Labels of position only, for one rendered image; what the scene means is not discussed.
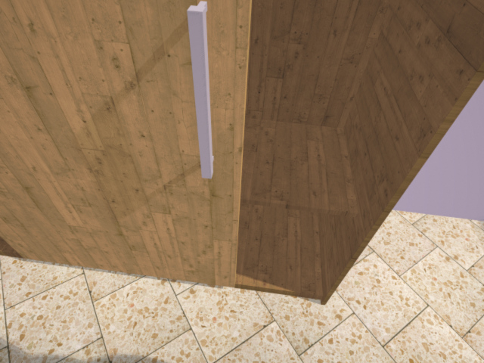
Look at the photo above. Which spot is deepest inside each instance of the handle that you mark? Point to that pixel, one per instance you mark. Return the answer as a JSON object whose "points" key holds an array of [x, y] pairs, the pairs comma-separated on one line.
{"points": [[200, 70]]}

